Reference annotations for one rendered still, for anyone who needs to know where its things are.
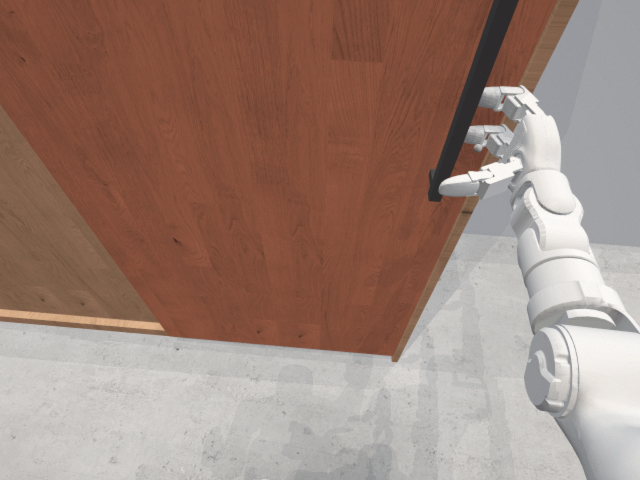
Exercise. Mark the handle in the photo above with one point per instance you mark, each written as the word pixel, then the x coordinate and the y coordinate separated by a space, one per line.
pixel 491 40

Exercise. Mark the wardrobe door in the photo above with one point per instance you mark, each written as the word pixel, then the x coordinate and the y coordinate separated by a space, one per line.
pixel 259 169
pixel 50 259

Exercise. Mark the robot right upper arm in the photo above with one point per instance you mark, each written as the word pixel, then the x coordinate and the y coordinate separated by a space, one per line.
pixel 588 379

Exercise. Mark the robot right forearm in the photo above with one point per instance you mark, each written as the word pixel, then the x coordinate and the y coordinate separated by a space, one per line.
pixel 560 272

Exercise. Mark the right robot hand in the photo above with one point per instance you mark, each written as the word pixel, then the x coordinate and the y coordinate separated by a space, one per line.
pixel 535 145

